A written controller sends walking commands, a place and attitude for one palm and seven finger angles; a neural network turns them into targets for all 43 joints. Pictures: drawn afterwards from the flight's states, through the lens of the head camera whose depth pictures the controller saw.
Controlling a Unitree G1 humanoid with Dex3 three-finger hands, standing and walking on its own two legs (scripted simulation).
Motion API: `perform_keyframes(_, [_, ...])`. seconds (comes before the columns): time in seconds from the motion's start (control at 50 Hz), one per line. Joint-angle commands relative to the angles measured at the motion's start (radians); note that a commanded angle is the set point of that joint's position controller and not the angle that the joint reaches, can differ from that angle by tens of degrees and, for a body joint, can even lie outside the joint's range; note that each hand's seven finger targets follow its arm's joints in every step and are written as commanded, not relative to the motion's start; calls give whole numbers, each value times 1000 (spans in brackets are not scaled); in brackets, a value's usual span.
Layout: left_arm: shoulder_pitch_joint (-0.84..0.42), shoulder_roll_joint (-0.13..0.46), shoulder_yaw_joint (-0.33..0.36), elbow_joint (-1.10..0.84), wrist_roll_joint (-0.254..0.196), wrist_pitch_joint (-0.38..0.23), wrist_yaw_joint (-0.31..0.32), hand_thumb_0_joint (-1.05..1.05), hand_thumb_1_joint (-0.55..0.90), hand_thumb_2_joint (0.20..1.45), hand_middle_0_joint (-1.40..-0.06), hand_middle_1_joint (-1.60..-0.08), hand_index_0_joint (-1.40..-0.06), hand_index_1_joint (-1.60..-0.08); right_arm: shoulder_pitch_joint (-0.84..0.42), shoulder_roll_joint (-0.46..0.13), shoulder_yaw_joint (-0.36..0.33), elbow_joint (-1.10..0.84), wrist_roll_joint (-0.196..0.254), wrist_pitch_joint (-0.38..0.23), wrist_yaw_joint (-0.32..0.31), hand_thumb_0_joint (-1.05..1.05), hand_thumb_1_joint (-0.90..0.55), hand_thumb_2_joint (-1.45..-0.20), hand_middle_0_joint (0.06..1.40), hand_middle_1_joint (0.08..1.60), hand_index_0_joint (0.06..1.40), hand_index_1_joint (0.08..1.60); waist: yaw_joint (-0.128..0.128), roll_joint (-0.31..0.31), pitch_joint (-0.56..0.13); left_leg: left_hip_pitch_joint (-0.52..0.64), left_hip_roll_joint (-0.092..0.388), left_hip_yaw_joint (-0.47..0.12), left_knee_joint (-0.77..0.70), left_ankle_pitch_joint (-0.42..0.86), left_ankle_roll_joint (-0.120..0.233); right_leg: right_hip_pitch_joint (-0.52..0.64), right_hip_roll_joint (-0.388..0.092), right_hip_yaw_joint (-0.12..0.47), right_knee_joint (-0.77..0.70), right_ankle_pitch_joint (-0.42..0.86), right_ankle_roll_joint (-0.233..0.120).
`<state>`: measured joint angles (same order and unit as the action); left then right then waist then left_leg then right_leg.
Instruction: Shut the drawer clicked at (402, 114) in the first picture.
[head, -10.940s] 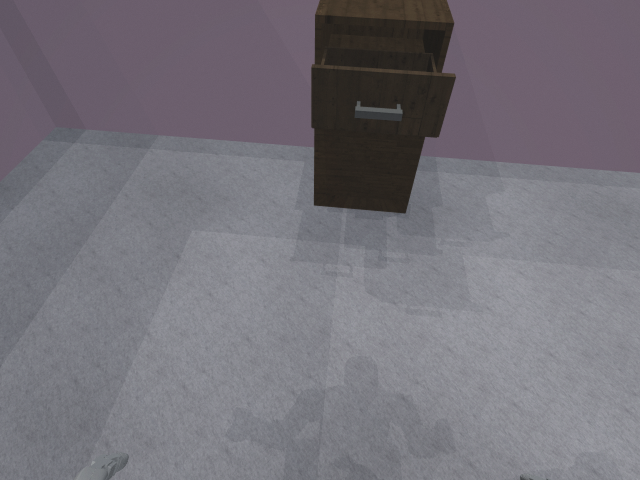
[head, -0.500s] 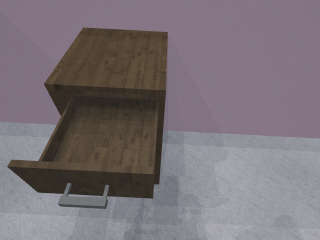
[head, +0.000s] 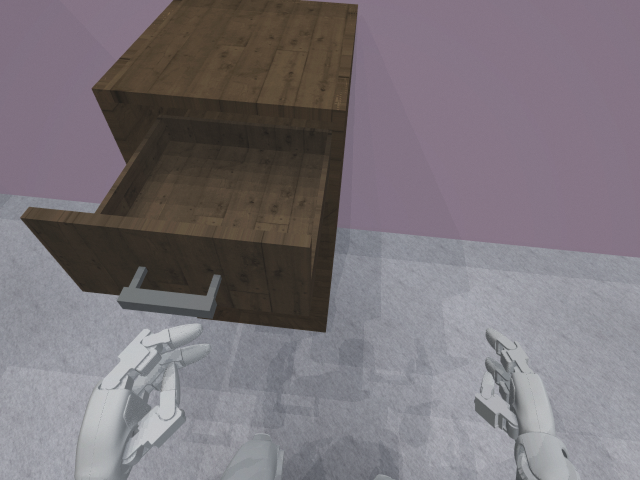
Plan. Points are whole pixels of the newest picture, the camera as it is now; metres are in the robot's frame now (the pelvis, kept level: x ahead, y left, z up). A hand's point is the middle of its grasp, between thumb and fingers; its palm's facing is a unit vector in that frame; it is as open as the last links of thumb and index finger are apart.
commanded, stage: raise the hand and make a fist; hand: left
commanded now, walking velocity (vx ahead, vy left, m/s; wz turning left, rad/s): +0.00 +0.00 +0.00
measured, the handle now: (173, 290) +0.35 +0.24 +0.00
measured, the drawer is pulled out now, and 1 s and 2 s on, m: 0.27 0.27 0.27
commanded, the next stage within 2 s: bring the fist close to the handle in 1.40 s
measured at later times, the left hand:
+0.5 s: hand (145, 418) +0.17 +0.20 +0.06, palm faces -0.01 -1.00 -0.05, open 3.3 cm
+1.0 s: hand (122, 434) +0.15 +0.19 +0.10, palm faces +0.00 -1.00 -0.02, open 3.3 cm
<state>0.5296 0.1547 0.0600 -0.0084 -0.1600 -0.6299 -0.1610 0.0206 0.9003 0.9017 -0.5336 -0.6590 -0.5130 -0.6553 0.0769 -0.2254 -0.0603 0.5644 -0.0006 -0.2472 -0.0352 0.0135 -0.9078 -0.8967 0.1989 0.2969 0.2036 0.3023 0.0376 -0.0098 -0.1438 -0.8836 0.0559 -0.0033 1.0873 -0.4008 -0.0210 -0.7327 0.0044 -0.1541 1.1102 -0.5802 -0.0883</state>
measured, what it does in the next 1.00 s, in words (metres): shifts its weight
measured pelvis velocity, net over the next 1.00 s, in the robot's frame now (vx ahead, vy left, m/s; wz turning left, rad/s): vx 0.01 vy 0.05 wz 0.00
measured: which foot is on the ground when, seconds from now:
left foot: down 0.00-1.00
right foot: down 0.00-1.00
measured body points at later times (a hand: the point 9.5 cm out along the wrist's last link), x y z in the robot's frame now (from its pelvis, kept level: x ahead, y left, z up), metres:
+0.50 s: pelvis +0.01 +0.02 +0.01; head +0.05 +0.02 +0.46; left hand +0.16 +0.25 +0.07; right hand +0.17 -0.24 -0.07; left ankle +0.08 +0.14 -0.66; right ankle -0.01 -0.07 -0.66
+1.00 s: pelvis +0.01 +0.05 +0.01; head +0.03 +0.05 +0.46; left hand +0.14 +0.25 +0.11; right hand +0.23 -0.15 -0.03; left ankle +0.08 +0.14 -0.66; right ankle -0.01 -0.07 -0.66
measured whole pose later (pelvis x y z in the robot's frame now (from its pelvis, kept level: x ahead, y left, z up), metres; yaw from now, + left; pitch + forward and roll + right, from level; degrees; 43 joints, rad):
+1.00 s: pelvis +0.01 +0.05 +0.01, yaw +0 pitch +10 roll -4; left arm 0.83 0.18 -0.01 -0.43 -0.19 -0.35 -0.17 0.02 0.90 0.90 -1.39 -1.59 -1.38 -1.59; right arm 0.19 -0.18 0.01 0.44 0.04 -0.18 -0.02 0.02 -0.90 -0.90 0.20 0.30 0.21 0.30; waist 0.04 0.06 -0.14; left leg -0.82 0.03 0.02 1.06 -0.41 0.05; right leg -0.64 -0.02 -0.13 1.01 -0.54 -0.01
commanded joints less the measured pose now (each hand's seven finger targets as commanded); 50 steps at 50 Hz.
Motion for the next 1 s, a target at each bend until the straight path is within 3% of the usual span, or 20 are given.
perform_keyframes(0.0, [33, 134, 89, -180, -80, 34, -121, 0, 900, 900, -720, -863, -720, -863, -11, -99, -12, -188, 32, -2, -10, 0, -900, -900, 200, 300, 200, 300, -27, 52, -111, 94, -52, 9, -46, 30, 53, 40, -46, 293, -296, 106, 78])
perform_keyframes(0.04, [33, 152, 125, -211, -127, 128, -159, 0, 900, 900, -760, -907, -760, -907, -3, -95, -6, -203, 50, 8, -30, 0, -900, -900, 200, 300, 200, 300, -30, 7, -158, 100, -53, -1, -41, 34, 57, 114, -59, 336, -341, 137, 114])
perform_keyframes(0.1, [0, 165, 152, -326, -161, 188, -157, 0, 900, 900, -820, -972, -820, -972, 22, -88, 0, -202, 49, 5, -53, 0, -900, -900, 200, 300, 200, 300, -41, -14, -180, 138, -44, -18, -54, 73, 62, 139, -67, 317, -352, 220, 136])
perform_keyframes(0.14, [-10, 167, 176, -294, -159, 189, -132, 0, 900, 900, -860, -1015, -860, -1015, 24, -81, 3, -167, 41, 1, -63, 0, -900, -900, 200, 300, 200, 300, -52, -59, -121, 133, -34, -34, -68, 87, 60, 103, -49, 271, -340, 244, 128])
perform_keyframes(0.18, [10, 146, 172, -270, -154, 165, -116, 0, 900, 900, -900, -1058, -900, -1058, 31, -76, 1, -147, 35, -8, -63, 0, -900, -900, 200, 300, 200, 300, -55, -61, -66, 121, -31, -41, -80, 88, 56, 65, -45, 246, -327, 240, 122])
perform_keyframes(0.22, [62, 140, 177, -239, -145, 139, -115, 0, 900, 900, -940, -1102, -940, -1102, 31, -76, -6, -132, 34, -17, -59, 0, -900, -900, 200, 300, 200, 300, -45, -52, -57, 121, -32, -42, -86, 100, 54, 59, -46, 241, -315, 260, 122])
perform_keyframes(0.24, [91, 160, 194, -224, -133, 133, -112, 0, 900, 900, -960, -1123, -960, -1123, 15, -79, -7, -126, 34, -18, -55, 0, -900, -900, 200, 300, 200, 300, -28, -33, -62, 124, -34, -40, -91, 110, 55, 69, -46, 238, -311, 263, 118])
perform_keyframes(0.3, [165, 131, 156, -250, -135, 121, -138, 0, 900, 900, -1020, -1188, -1020, -1188, 25, -81, -13, -142, 41, -32, -44, 0, -900, -900, 200, 300, 200, 300, -23, -13, -113, 165, -40, -33, -116, 130, 57, 84, -45, 222, -299, 282, 116])
perform_keyframes(0.36, [184, 140, 166, -287, -147, 120, -138, 0, 900, 900, -1080, -1253, -1080, -1253, 29, -85, -21, -144, 46, -41, -41, 0, -900, -900, 200, 300, 200, 300, -21, -26, -140, 186, -41, -32, -133, 138, 59, 93, -35, 200, -299, 269, 111])
perform_keyframes(0.4, [189, 141, 165, -342, -151, 106, -125, 0, 900, 900, -1120, -1297, -1120, -1297, 36, -84, -25, -145, 46, -51, -40, 0, -900, -900, 200, 300, 200, 300, -17, 10, -158, 215, -41, -27, -143, 146, 61, 85, -26, 181, -290, 254, 97])
perform_keyframes(0.42, [207, 130, 150, -354, -149, 102, -116, 0, 900, 900, -1140, -1318, -1140, -1318, 37, -82, -25, -148, 45, -55, -37, 0, -900, -900, 200, 300, 200, 300, -16, 27, -148, 223, -41, -25, -149, 147, 61, 74, -21, 169, -287, 246, 91])
perform_keyframes(0.44, [211, 138, 160, -354, -143, 100, -100, 0, 900, 900, -1160, -1340, -1160, -1340, 33, -83, -28, -142, 44, -53, -37, 0, -900, -900, 200, 300, 200, 300, -15, 7, -135, 229, -36, -30, -156, 153, 63, 63, -10, 151, -282, 243, 86])
perform_keyframes(0.5, [257, 101, 111, -400, -128, 87, -71, 0, 900, 900, -1220, -1405, -1220, -1405, 34, -83, -28, -159, 42, -55, -24, 0, -900, -900, 200, 300, 200, 300, -15, 57, -122, 252, -35, -30, -176, 147, 61, 32, 3, 108, -257, 218, 70])
perform_keyframes(0.56, [269, 75, 53, -428, -105, 105, -53, 0, 900, 900, -1280, -1470, -1280, -1470, 35, -89, -24, -181, 42, -48, -14, 0, -900, -900, 200, 300, 200, 300, -31, 48, -106, 268, -32, -39, -189, 131, 64, 9, 10, 85, -251, 210, 71])
perform_keyframes(0.68, [316, 96, 35, -506, -71, 161, -30, 0, 900, 900, -1400, -1600, -1400, -1600, 35, -87, -16, -232, 44, -16, -8, 0, -900, -900, 200, 300, 200, 300, -25, 52, -110, 283, -27, -51, -215, 101, 61, 15, 16, 64, -245, 187, 68])
perform_keyframes(0.76, [334, 91, 33, -556, -65, 183, -12, 0, 900, 900, -1400, -1600, -1400, -1600, 35, -82, -7, -255, 45, 6, -5, 0, -900, -900, 200, 300, 200, 300, -18, 60, -98, 302, -21, -64, -231, 97, 58, 11, 25, 47, -244, 177, 65])
perform_keyframes(0.88, [343, 65, -43, -617, -50, 203, -17, 0, 900, 900, -1400, -1600, -1400, -1600, 44, -83, 9, -285, 46, 6, 8, 0, -900, -900, 200, 300, 200, 300, -32, 96, -74, 315, -19, -83, -243, 56, 58, -17, 25, 42, -246, 136, 65])
perform_keyframes(0.98, [381, 82, -36, -642, -38, 239, -6, 0, 900, 900, -1400, -1600, -1400, -1600, 40, -82, 13, -307, 50, 17, 8, 0, -900, -900, 200, 300, 200, 300, -25, 64, -70, 300, -20, -88, -259, 12, 57, -2, 26, 40, -252, 110, 65])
